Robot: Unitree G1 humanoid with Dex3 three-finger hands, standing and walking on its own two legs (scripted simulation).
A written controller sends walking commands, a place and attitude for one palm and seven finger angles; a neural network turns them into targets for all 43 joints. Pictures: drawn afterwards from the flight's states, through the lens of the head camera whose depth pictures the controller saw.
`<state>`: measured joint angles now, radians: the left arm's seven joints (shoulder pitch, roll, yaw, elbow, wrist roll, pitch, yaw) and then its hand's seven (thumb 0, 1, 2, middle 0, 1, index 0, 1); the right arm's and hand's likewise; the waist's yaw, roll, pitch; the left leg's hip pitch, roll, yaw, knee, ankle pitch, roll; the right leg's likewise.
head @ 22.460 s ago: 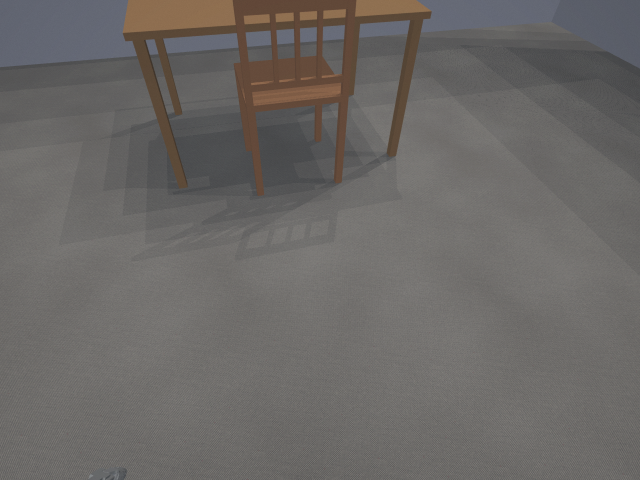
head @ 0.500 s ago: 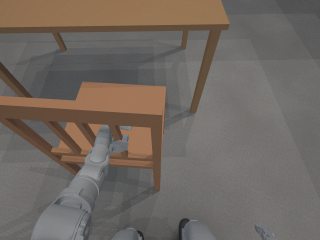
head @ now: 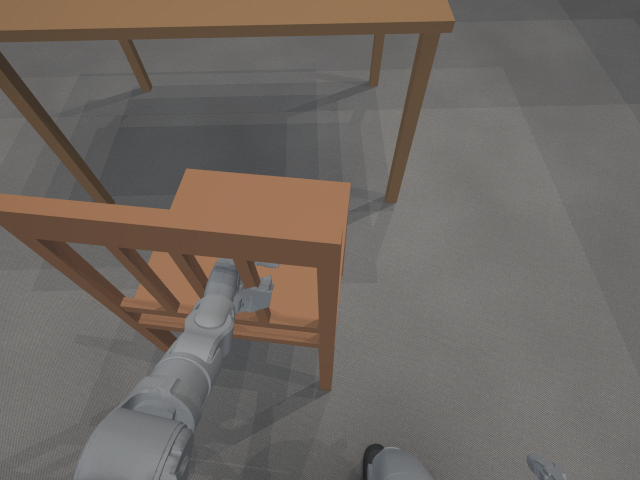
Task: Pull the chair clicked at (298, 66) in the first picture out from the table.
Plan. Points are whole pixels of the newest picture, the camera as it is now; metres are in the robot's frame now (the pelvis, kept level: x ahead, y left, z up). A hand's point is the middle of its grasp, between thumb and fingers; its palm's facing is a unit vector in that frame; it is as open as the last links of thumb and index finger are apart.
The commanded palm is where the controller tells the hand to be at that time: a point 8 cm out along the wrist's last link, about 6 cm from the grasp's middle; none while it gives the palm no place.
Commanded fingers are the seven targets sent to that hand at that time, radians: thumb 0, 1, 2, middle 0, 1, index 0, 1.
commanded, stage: stop walking, hand still on the chair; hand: left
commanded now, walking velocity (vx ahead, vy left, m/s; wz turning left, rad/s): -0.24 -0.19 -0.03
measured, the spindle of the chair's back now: (201, 284) +0.40 +0.18 -0.09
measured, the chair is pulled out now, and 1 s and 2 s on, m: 0.52 0.66 0.66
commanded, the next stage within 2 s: open the thumb and straighten the fingers in 0.96 s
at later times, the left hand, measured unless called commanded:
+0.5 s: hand (256, 388) +0.23 +0.08 -0.06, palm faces -0.13 -0.98 -0.17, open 5.3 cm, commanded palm +0.22 +0.14 -0.04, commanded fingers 0.00 0.90 0.90 -0.50 -1.45 -0.50 -1.45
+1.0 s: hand (252, 400) +0.22 +0.09 -0.06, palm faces -0.16 -0.97 -0.16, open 5.2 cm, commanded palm +0.21 +0.14 -0.04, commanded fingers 0.00 0.90 0.90 -0.50 -1.45 -0.50 -1.45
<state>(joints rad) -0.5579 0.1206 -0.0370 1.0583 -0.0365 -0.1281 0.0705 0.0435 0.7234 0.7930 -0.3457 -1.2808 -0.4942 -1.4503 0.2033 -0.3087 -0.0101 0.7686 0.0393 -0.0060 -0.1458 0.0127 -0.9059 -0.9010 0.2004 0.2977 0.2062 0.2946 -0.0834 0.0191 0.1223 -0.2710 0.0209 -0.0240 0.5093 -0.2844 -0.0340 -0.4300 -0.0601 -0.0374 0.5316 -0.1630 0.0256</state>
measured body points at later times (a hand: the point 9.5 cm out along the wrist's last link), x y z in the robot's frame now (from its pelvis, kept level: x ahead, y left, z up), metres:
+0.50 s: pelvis -0.04 -0.01 +0.01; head -0.03 -0.03 +0.46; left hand +0.24 +0.13 -0.04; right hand +0.05 -0.26 -0.12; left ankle -0.03 +0.14 -0.73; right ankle -0.01 -0.12 -0.73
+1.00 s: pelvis -0.03 +0.01 +0.01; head -0.02 -0.01 +0.46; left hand +0.22 +0.14 -0.04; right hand +0.11 -0.23 -0.11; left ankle -0.03 +0.14 -0.73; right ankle -0.01 -0.12 -0.73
